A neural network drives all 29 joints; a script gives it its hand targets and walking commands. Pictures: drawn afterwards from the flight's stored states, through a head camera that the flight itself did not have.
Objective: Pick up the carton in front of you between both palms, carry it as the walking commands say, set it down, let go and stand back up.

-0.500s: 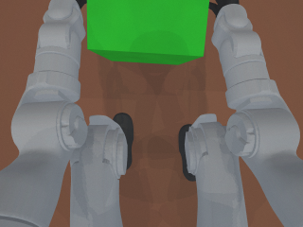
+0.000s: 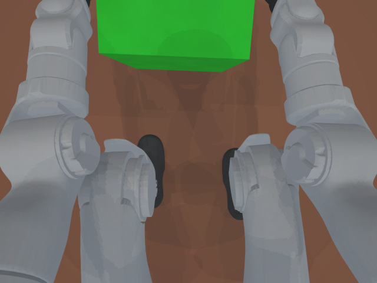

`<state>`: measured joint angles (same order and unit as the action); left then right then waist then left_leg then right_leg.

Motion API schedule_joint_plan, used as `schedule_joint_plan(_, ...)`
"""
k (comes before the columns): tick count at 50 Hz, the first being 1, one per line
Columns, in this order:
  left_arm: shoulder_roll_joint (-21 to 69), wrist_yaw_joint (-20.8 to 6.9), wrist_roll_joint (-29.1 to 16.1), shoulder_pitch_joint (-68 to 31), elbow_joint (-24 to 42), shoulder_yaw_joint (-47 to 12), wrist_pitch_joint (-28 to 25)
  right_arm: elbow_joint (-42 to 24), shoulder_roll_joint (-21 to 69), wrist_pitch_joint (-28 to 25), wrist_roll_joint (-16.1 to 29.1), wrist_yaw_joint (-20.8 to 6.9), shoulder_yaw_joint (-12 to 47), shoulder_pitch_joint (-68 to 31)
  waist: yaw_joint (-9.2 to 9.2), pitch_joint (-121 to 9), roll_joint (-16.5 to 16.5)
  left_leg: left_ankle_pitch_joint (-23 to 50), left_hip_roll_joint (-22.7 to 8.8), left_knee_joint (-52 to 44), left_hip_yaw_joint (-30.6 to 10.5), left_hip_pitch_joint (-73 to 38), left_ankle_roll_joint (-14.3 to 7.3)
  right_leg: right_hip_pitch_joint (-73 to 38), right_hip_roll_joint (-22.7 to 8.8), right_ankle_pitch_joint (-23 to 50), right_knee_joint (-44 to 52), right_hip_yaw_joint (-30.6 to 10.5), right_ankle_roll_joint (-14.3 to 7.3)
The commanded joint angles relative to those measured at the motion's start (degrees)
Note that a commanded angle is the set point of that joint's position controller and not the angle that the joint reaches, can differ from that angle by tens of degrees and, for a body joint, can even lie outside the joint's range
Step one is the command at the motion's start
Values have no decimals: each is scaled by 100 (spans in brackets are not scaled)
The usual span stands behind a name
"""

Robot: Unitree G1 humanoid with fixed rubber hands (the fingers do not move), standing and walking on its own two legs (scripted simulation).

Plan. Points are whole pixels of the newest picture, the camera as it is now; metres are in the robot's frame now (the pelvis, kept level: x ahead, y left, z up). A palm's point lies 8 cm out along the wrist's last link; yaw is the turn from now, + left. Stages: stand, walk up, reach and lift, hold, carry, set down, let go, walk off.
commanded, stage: set down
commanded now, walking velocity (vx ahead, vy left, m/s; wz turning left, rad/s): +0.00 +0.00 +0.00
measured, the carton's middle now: (178, 8) +0.54 +0.05 -0.24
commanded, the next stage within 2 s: let go in 1.50 s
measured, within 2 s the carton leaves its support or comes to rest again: neither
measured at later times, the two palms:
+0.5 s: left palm out of the picture +0.54 +0.23 -0.17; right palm out of the picture +0.55 -0.16 -0.17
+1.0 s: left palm out of the picture +0.55 +0.23 +0.00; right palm out of the picture +0.56 -0.15 +0.00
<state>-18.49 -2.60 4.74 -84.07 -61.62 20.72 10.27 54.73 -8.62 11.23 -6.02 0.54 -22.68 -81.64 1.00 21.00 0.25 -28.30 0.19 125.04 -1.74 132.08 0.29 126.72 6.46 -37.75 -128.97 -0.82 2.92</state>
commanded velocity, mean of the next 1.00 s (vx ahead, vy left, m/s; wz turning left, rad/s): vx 0.00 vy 0.00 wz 0.00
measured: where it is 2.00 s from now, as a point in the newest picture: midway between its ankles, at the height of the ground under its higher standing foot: (195, 189)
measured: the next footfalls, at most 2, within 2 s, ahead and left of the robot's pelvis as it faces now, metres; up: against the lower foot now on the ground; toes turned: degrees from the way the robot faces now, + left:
none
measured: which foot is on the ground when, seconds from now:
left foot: down 0.00-1.00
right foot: down 0.00-1.00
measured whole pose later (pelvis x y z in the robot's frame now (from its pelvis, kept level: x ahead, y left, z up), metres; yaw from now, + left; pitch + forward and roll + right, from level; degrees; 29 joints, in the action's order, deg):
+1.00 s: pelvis +0.01 +0.00 +0.11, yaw +1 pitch +46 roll -2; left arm -20.8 2.7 -3.6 -74.7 -57.5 14.0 7.8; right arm 52.2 -15.1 8.9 5.7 7.0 -12.7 -72.1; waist 0.3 1.7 0.6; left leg -26.2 0.9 103.5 -2.3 123.0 0.8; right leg 118.2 4.7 -34.3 -106.7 -1.0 1.9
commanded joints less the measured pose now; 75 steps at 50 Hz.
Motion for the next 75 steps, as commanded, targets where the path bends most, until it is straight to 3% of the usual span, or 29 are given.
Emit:
schedule_joint_plan(1,4348,-1137,-142,-1858,-214,-1222,128,187,3684,26,112,-989,1374,-2238,-80,-4224,149,517,475,-697,215,-2816,-151,-1060,172,667,1359,353,-279)
schedule_joint_plan(7,3575,-969,-39,-1747,-343,-956,-18,162,2919,-83,4,-785,1111,-2022,-79,-4319,142,572,391,-631,266,-2955,-107,-1415,119,714,1323,345,-165)
schedule_joint_plan(9,2275,-641,36,-1444,-341,-613,-174,190,1668,-214,-61,-478,797,-1657,-63,-4515,120,660,319,-632,308,-3190,-45,-1627,48,782,1340,365,-78)
schedule_joint_plan(12,-779,293,-220,-1151,-295,-290,-628,159,-1277,-593,212,359,366,-1171,-53,-5173,153,958,213,-644,330,-3730,61,-2090,-82,1082,1319,401,96)
schedule_joint_plan(16,-1354,654,-1068,-1728,-227,-794,-936,77,-1646,-825,1123,630,1136,-1788,56,-6187,147,1883,140,-434,109,-4216,47,-2123,-238,1774,1150,325,118)
schedule_joint_plan(20,-1446,665,-1508,-1828,-40,-1184,-1041,-65,-1536,-873,1769,579,1696,-1856,206,-6861,77,2352,36,-383,85,-4583,13,-2165,-292,2121,1081,338,83)
schedule_joint_plan(24,-1455,639,-1710,-1534,30,-1333,-991,-120,-1553,-809,1982,590,1828,-1517,228,-7431,17,2395,-2,-462,179,-4936,15,-2368,-277,2141,1207,400,80)
schedule_joint_plan(31,-1384,652,-1553,-1139,946,-1165,-639,-977,-1597,-545,1683,818,1473,-1026,68,-8753,-154,2244,140,-998,436,-5624,18,-3087,-107,2087,1865,517,7)
schedule_joint_plan(39,-996,566,-971,-623,630,-712,-418,-573,-1252,-349,1200,743,1018,-550,24,-7295,-131,1525,225,-1895,457,-4535,19,-2574,-88,1556,2690,428,6)
schedule_joint_plan(45,-937,538,-842,-533,771,-622,-427,-644,-1177,-397,1162,656,982,-475,32,-7702,-110,1664,252,-2448,451,-4957,41,-2689,-91,1640,3162,496,35)
schedule_joint_plan(58,-869,457,-766,-155,1855,-631,-28,-1533,-1406,-133,1172,524,803,20,-84,-9006,-357,2612,348,-3752,404,-7010,116,-3515,-15,2231,4493,641,6)
schedule_joint_plan(75,-414,259,-264,668,1608,-271,-232,-1258,-1065,-385,678,144,452,801,-135,-8070,-205,2950,291,-5782,230,-8010,103,-4693,-141,2759,6477,453,56)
